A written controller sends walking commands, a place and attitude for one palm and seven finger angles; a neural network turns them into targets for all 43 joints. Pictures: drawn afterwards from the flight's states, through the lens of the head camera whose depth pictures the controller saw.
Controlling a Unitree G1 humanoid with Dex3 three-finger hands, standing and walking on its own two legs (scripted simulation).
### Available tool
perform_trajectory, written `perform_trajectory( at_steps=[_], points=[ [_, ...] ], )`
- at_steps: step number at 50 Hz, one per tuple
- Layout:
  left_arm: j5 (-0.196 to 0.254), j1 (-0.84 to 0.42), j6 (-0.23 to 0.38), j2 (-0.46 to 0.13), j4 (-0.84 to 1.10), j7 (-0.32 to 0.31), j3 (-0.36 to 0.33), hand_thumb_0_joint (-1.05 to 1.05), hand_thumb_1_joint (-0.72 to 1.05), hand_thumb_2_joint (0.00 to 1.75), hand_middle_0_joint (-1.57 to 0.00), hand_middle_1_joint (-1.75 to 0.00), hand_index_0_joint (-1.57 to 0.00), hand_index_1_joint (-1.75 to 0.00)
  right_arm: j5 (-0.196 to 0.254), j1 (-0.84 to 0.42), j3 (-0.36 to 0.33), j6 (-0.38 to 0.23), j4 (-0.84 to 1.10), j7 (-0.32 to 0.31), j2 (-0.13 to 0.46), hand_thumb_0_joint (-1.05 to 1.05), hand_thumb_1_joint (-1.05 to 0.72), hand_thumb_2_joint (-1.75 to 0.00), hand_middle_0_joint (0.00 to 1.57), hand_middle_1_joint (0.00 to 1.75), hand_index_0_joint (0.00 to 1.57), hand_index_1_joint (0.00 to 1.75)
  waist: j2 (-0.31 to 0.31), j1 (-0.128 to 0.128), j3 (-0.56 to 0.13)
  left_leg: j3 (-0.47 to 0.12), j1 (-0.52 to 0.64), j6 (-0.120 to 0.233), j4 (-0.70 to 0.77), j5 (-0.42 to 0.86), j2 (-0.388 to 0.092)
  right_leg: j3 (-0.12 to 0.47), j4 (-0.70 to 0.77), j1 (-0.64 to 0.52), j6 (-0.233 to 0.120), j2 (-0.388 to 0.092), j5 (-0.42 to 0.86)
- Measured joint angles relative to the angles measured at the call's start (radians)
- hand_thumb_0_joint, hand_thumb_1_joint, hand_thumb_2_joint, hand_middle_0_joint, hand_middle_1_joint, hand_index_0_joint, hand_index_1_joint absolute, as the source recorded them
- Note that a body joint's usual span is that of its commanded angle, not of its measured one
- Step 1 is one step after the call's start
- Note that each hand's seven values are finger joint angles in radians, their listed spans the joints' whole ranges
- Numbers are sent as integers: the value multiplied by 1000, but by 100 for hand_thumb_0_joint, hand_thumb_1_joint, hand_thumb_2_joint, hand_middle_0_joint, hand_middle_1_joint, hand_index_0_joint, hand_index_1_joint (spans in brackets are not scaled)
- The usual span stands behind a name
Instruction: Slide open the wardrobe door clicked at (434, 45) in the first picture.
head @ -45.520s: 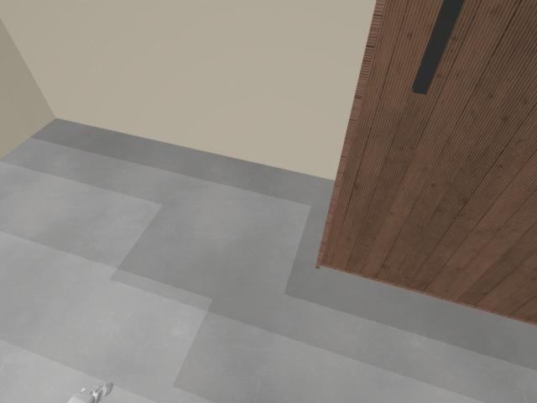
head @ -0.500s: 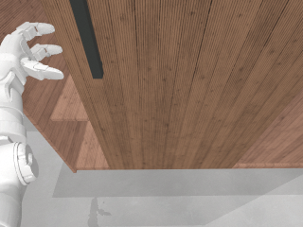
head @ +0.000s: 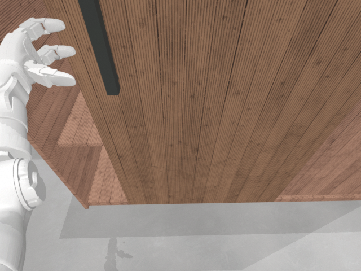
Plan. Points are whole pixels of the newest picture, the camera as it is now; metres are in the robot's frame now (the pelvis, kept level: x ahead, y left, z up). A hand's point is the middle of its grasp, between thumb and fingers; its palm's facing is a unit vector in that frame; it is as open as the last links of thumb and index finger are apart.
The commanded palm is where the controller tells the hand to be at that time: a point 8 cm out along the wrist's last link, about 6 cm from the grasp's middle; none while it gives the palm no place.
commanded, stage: move the hooked fingers beside the handle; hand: left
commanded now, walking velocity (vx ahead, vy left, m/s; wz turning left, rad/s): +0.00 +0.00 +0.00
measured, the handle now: (100, 30) +0.54 +0.17 +0.26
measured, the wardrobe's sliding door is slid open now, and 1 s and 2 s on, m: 0.24 0.24 0.24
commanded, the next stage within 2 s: feel for the door with the fingertips in 0.18 s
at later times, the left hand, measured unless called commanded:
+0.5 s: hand (64, 62) +0.46 +0.23 +0.23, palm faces -0.01 -1.00 -0.01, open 14.0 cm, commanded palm +0.45 +0.28 +0.23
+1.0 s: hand (79, 55) +0.48 +0.21 +0.24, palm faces +0.03 -1.00 -0.01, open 14.0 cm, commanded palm +0.47 +0.26 +0.23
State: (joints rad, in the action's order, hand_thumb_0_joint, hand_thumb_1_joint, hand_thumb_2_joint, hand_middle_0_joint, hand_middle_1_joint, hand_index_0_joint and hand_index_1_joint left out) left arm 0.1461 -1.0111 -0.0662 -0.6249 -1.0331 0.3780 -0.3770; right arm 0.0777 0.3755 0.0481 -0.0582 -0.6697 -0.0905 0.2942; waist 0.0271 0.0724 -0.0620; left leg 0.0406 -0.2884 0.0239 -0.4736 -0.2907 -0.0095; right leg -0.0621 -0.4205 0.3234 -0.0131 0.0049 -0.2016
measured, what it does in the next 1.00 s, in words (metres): stands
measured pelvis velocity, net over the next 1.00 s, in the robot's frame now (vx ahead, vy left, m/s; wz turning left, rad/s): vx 0.01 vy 0.00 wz -0.01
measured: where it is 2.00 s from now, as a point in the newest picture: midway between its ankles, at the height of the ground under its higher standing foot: outside the picture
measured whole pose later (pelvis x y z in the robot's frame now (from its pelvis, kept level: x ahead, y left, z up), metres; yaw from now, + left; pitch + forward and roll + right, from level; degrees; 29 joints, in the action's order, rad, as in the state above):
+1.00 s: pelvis +0.01 +0.00 +0.00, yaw -1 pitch +6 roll -1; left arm 0.12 -1.02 -0.08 -0.55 -1.00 0.27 -0.35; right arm 0.06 0.38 0.04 -0.05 -0.67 -0.08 0.29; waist 0.04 0.08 -0.06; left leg 0.05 -0.28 0.02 -0.47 -0.29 -0.01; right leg -0.05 -0.42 0.33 -0.01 0.01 -0.21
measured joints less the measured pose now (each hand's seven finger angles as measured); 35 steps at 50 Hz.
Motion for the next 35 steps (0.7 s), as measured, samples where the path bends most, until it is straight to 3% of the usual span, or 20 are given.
perform_trajectory(
  at_steps=[4,12,20,27,35],
  points=[
    [-17,-1,-26,-23,-41,-10,-3,-2,-51,30,-30,-120,-30,-120,-2,3,-7,5,8,2,12,1,-90,-90,21,30,20,30,10,10,-1,5,-14,2,-2,1,1,5,-5,18,2,-1,2],
    [-2,69,30,0,54,-5,-33,-2,-50,30,-30,-120,-30,-120,-4,13,-13,11,12,2,8,1,-90,-90,20,30,20,30,-3,7,4,13,-4,1,-1,-1,-4,13,-2,9,1,5,4],
    [-12,23,-15,-18,5,-14,7,-2,-51,30,-30,-120,-30,-120,-1,-4,-12,1,19,1,11,1,-90,-90,20,30,20,30,7,7,1,4,-16,4,-8,-1,0,5,-2,14,3,0,4],
    [20,9,-9,54,37,-24,45,-2,-51,30,-30,-120,-30,-120,-6,-20,-7,-10,7,2,1,1,-90,-90,20,30,20,30,5,-5,5,-3,-18,6,-11,-1,7,-2,-8,15,6,-7,0],
    [-15,2,-11,108,60,-107,42,-2,-51,30,-30,-120,-30,-120,-16,-30,-5,-18,17,17,-14,1,-90,-90,21,30,20,30,8,7,5,5,-19,7,-10,-4,7,6,-14,22,7,-7,-4]
  ],
)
